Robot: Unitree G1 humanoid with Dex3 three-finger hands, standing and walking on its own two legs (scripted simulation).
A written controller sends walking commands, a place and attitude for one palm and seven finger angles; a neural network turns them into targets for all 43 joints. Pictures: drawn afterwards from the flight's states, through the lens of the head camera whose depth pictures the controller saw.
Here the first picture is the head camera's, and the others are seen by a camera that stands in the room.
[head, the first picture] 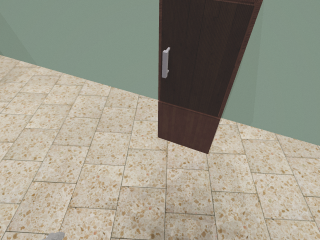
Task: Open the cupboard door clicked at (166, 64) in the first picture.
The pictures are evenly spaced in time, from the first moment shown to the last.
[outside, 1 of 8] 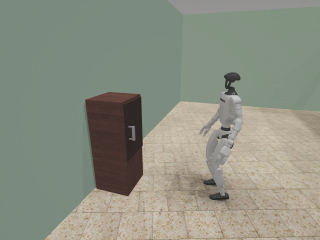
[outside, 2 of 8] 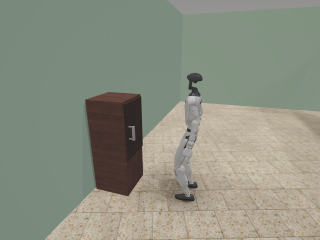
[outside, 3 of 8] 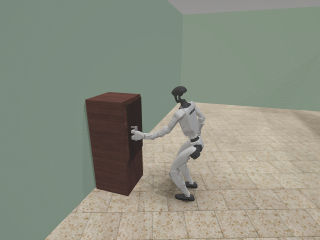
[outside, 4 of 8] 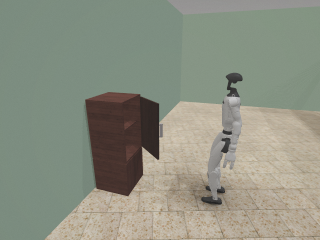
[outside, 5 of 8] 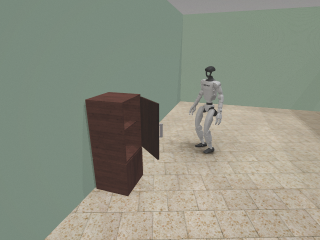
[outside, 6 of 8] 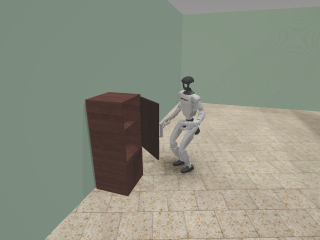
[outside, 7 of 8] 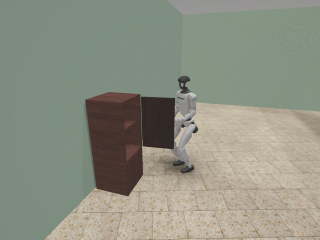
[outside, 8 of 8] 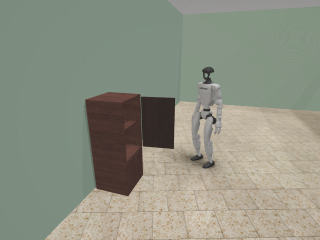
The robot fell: no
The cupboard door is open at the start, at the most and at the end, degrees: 0 98 98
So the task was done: yes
